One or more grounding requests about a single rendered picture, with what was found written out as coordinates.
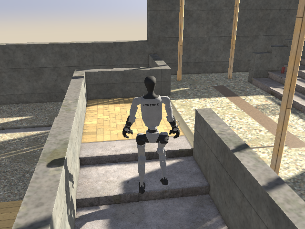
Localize stairs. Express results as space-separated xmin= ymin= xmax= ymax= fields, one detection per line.
xmin=74 ymin=148 xmax=228 ymax=229
xmin=252 ymin=58 xmax=305 ymax=114

